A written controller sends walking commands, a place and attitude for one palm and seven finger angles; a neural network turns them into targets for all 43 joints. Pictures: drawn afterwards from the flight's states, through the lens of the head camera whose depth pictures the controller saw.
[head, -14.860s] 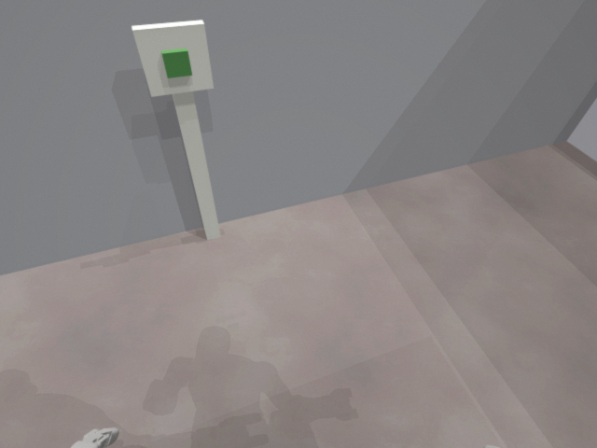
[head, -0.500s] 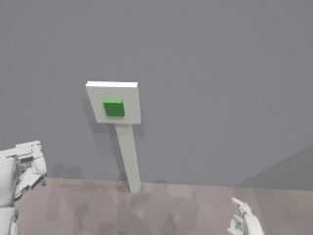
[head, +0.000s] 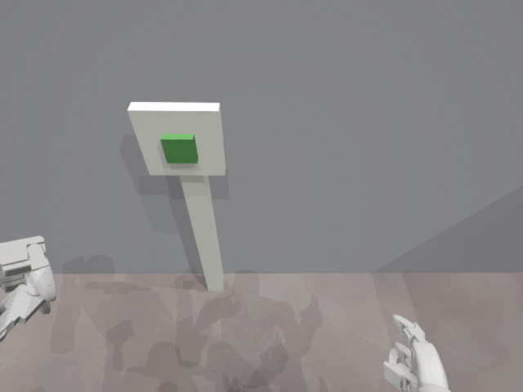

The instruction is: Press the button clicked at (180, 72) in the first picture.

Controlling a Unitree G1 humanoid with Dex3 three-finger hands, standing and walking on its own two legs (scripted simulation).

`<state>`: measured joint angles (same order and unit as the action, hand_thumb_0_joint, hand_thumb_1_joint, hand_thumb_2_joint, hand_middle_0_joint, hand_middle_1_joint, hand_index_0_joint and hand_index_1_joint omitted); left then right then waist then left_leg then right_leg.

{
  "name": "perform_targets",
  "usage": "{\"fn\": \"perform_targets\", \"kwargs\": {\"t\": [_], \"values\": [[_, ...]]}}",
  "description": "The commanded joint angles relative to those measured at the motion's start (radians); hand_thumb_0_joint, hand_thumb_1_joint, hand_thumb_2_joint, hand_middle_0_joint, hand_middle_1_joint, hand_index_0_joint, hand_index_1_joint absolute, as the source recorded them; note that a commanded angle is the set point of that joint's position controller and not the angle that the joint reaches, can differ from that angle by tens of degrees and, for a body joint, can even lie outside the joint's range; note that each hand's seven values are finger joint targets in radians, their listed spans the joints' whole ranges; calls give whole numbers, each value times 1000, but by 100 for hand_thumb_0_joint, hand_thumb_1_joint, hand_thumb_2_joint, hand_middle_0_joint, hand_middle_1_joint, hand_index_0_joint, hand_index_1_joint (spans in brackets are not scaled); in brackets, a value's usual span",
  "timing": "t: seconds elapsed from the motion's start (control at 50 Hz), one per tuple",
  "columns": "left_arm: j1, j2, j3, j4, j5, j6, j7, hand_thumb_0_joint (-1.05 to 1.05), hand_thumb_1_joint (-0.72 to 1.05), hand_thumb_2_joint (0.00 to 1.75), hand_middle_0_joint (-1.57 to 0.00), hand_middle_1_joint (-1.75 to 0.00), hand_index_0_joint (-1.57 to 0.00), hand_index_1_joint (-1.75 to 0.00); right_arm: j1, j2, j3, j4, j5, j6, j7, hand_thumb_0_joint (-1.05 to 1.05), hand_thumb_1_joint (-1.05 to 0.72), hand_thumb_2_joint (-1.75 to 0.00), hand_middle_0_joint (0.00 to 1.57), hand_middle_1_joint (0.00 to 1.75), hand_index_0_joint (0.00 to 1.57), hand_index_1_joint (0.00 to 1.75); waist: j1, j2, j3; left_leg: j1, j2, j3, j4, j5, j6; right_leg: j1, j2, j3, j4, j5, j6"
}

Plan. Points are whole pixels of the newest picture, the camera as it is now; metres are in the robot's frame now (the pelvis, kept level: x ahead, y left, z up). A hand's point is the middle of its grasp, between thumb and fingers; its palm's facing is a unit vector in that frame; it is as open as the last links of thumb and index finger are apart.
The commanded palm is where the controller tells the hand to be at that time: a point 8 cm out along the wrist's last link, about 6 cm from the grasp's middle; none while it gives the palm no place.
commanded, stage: step back with the hand held close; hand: left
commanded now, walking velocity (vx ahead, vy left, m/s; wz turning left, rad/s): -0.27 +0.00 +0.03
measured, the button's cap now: (180, 148) +0.58 +0.22 +0.03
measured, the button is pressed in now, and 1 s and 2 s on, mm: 0 0 0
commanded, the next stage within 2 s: stop stepping back and stand still in 1.00 s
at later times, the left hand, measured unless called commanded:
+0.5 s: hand (35, 323) +0.15 +0.24 +0.16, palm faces +0.37 -0.82 -0.44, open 3.1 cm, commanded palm +0.08 +0.28 +0.18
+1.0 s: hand out of the picture +0.09 +0.19 +0.17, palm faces +0.18 -0.82 -0.54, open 3.1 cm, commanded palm +0.03 +0.23 +0.18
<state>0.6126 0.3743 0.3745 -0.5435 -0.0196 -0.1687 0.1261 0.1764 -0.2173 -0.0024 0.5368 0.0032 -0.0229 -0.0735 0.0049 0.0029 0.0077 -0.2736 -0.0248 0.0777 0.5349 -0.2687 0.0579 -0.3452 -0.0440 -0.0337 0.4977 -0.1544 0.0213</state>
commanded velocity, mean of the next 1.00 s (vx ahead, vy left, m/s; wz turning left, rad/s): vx -0.37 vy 0.00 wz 0.02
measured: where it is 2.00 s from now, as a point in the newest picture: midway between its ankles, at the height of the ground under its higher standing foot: outside the picture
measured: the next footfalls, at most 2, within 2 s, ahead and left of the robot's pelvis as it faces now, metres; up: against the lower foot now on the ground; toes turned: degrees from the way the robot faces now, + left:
right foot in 0.74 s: -0.17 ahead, -0.13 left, +0.00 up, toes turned -2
left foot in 1.02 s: -0.07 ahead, +0.05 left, +0.00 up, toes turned -3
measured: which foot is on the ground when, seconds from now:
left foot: down 0.00-0.86, up 0.88-1.00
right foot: down 0.00-0.50, up 0.52-0.72, down 0.74-1.00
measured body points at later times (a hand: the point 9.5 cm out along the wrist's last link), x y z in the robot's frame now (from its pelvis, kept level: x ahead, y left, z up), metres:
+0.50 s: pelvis -0.04 +0.00 -0.01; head -0.02 +0.03 +0.43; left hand +0.13 +0.28 +0.18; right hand +0.13 -0.24 -0.08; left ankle +0.01 +0.08 -0.73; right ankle +0.07 -0.13 -0.73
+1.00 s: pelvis -0.12 -0.04 +0.01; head -0.06 -0.01 +0.46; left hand +0.08 +0.23 +0.20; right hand +0.07 -0.27 -0.06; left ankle -0.09 +0.06 -0.71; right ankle -0.21 -0.12 -0.73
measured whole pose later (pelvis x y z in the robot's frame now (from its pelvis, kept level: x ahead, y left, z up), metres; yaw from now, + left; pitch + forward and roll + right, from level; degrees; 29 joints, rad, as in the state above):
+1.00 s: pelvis -0.12 -0.04 +0.01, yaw -5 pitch +7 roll +0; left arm 0.71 0.48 0.45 -0.69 -0.05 -0.26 0.09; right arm 0.12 -0.19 0.04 0.56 0.01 -0.05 -0.06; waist 0.00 -0.07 -0.01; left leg -0.46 -0.01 0.05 0.63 -0.27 0.01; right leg -0.19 0.05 0.01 0.41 -0.28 -0.02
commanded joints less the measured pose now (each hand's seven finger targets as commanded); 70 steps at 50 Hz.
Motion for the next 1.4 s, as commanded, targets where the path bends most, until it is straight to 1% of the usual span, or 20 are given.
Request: {"fn": "perform_targets", "kwargs": {"t": [0.0, 0.22, 0.38, 0.44, 0.52, 0.64, 0.7, 0.76, 0.82, 0.86, 0.92, 0.96, 0.98, 1.02, 1.04, 1.12, 1.22, 1.26, 1.3, 1.38], "values": [[-37, 139, 98, -219, 7, -72, 29, 0, 90, 90, -130, -150, -130, -150, -78, -138, -45, -163, -2, -63, -12, 0, -90, -90, 20, 30, 20, 30, -7, 19, -49, -315, 116, -163, -195, -222, 33, 251, -26, 127, -9, 16, -27], [-54, 148, 132, -255, 27, -119, 41, 0, 90, 90, -130, -150, -130, -150, -63, -142, -43, -165, -11, -110, -17, 0, -90, -90, 20, 30, 20, 30, -5, 113, -60, -497, 171, -230, -240, -349, 63, 354, 31, 105, 159, 64, -15], [-65, 163, 118, -258, 7, -131, 38, 0, 90, 90, -130, -150, -130, -150, -37, -123, -49, -125, -17, -96, 4, 0, -90, -90, 20, 30, 20, 30, -21, -109, -81, -193, 48, -141, 67, -199, -7, 0, -140, 285, -139, -134, -104], [-15, 184, 143, -276, 5, -145, 51, 0, 90, 90, -130, -150, -130, -150, -51, -123, -46, -119, -21, -87, 2, 0, -90, -90, 20, 30, 20, 30, -24, -22, -108, -166, 85, -188, -42, -168, 6, -15, -81, 192, -83, -149, -75], [-21, 194, 189, -312, 35, -168, 45, 0, 90, 90, -130, -150, -130, -150, -99, -134, -53, -141, -30, -118, -14, 0, -90, -90, 20, 30, 20, 30, -6, 278, -124, -559, 338, -422, -388, -315, 116, 340, 115, 54, 451, -104, 6], [63, 131, 112, -266, -14, -169, 29, 0, 90, 90, -130, -150, -130, -150, -36, -113, -54, -60, -36, -167, 6, 0, -90, -90, 20, 30, 20, 30, -6, 141, -128, -11, 271, -301, -169, 406, 70, 27, 95, 33, 81, -266, -10], [-11, 151, 88, -273, -19, -176, 12, 0, 90, 90, -130, -150, -130, -150, -25, -132, -52, -6, -42, -177, 22, 0, -90, -90, 20, 30, 20, 30, 1, 194, -214, 310, 268, -264, -90, 863, 48, -39, 83, 37, -92, -150, -3], [-42, 192, 119, -303, -20, -178, 8, 0, 90, 90, -130, -150, -130, -150, -51, -135, -56, -18, -43, -168, 28, 0, -90, -90, 20, 30, 20, 30, 25, 182, -314, 404, 239, -180, -22, 944, 30, 36, 66, 33, -144, 13, 4], [5, 274, 201, -375, -42, -171, 8, 0, 90, 90, -130, -150, -130, -150, -99, -95, -40, -109, -12, -106, 25, 0, -90, -90, 20, 30, 20, 30, 31, -118, -397, 210, 116, -17, 94, 531, -26, 223, -69, 99, -146, 761, 42], [87, 268, 242, -306, -54, -155, 10, 0, 90, 90, -130, -150, -130, -150, -158, -82, -24, -170, 27, -88, 16, 0, -90, -90, 20, 30, 20, 30, 55, -317, -306, -196, -8, -14, 259, -138, -41, 384, -218, 149, -91, 1224, 88], [184, 233, 247, -230, -58, -113, 1, 0, 90, 90, -130, -150, -130, -150, -200, -56, 8, -159, 12, -82, -2, 0, -90, -90, 20, 30, 20, 30, 42, -158, -240, -270, 6, -35, 166, -143, -49, 378, -220, 118, -31, 1169, 6], [134, 194, 179, -270, -53, -111, 2, 0, 90, 90, -130, -150, -130, -150, -162, -82, 15, -128, 0, -72, -25, 0, -90, -90, 20, 30, 20, 30, -3, 12, -201, -119, -6, -10, -74, 181, -59, 330, -105, 43, 57, 1061, -9], [99, 192, 150, -299, -50, -113, 0, 0, 90, 90, -130, -150, -130, -150, -139, -99, 6, -114, -1, -68, -29, 0, -90, -90, 20, 30, 20, 30, -16, 103, -223, 55, 42, -41, -152, 618, -40, 232, -30, -9, 119, 862, 27], [60, 173, 82, -312, -39, -111, -9, 0, 90, 90, -130, -150, -130, -150, -84, -119, -37, -87, -5, -90, -2, 0, -90, -90, 20, 30, 20, 30, -17, 223, -260, 395, 315, -312, -157, 1185, 76, -148, 77, 52, 394, -299, 29], [47, 145, 66, -298, -34, -134, -8, 0, 90, 90, -130, -150, -130, -150, -45, -127, -45, -67, -16, -118, 14, 0, -90, -90, 20, 30, 20, 30, -7, 171, -228, 333, 357, -329, -193, 1061, 109, -139, 93, 123, 487, -458, 12], [111, 201, 142, -313, -32, -70, 21, 0, 90, 90, -130, -150, -130, -150, -39, -115, -58, -92, -4, -136, 15, 0, -90, -90, 20, 30, 20, 30, 11, 163, -250, 265, 259, -223, -192, 737, 73, -66, 57, 31, 299, -284, 3], [92, 211, 155, -315, -18, -56, 42, 0, 90, 90, -130, -150, -130, -150, -89, -124, -32, -142, -2, -137, -12, 0, -90, -90, 20, 30, 20, 30, -1, 217, -65, -360, 200, -198, -404, -414, 36, 374, 70, -56, 117, -221, -1], [60, 188, 122, -256, 1, -58, 45, 0, 90, 90, -130, -150, -130, -150, -75, -114, -40, -130, -6, -136, -15, 0, -90, -90, 20, 30, 20, 30, -5, 114, -16, -363, 91, -110, -227, -400, -17, 331, 25, -12, -72, -327, -31], [-11, 212, 114, -251, -8, -53, 45, 0, 90, 90, -130, -150, -130, -150, -65, -108, -50, -102, -10, -122, -18, 0, -90, -90, 20, 30, 20, 30, -8, -253, 33, -108, -11, -99, 401, -180, -73, -224, -332, 492, -466, -747, -188], [-163, 168, 70, -184, 9, -68, 44, 0, 90, 90, -130, -150, -130, -150, -33, -93, -32, -46, -23, -118, -22, 0, -90, -90, 20, 30, 20, 30, -47, -190, -47, -41, 56, -74, 472, -72, -56, -232, -245, 237, -361, -605, -129]]}}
